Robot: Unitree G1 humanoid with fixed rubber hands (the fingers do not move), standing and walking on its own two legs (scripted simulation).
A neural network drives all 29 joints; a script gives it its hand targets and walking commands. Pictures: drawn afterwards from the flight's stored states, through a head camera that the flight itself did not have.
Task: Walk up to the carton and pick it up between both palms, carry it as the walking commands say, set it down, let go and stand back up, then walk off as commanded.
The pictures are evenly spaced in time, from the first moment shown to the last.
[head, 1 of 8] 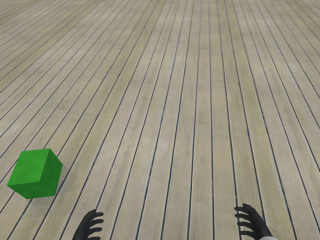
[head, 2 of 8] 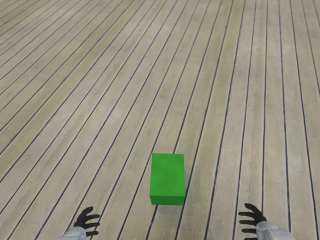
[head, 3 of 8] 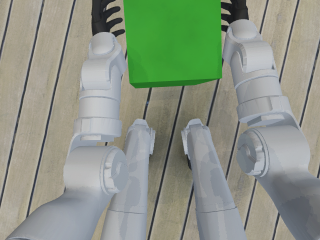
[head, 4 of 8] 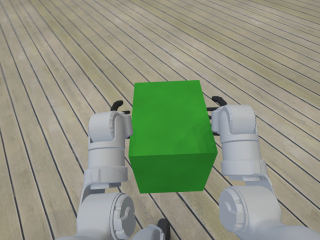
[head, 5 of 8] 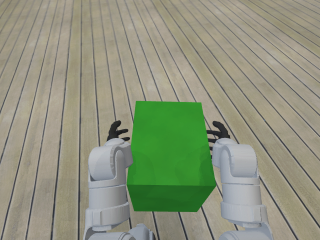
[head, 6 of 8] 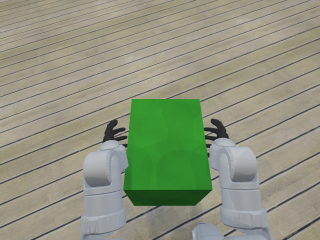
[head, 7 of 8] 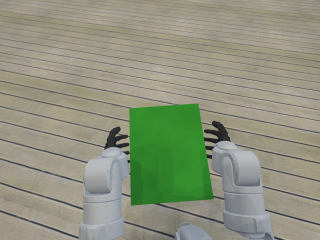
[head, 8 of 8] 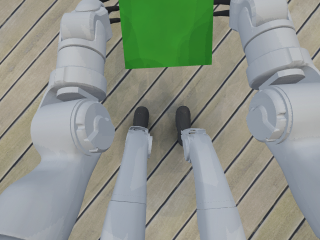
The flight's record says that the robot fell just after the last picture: yes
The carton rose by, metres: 0.69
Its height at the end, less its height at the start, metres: +0.45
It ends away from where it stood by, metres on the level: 3.86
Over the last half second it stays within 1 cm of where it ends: no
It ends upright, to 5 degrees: no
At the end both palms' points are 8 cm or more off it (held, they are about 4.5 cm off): no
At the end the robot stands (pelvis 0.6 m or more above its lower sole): yes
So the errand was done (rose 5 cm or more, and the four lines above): no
